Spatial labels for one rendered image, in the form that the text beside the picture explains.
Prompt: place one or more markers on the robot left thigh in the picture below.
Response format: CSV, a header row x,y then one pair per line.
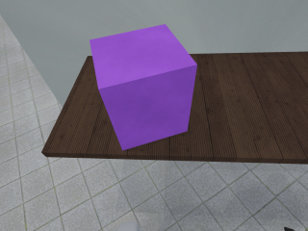
x,y
129,226

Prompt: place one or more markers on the carton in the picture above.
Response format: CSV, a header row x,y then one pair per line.
x,y
146,80

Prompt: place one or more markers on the table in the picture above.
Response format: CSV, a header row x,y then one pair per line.
x,y
246,108

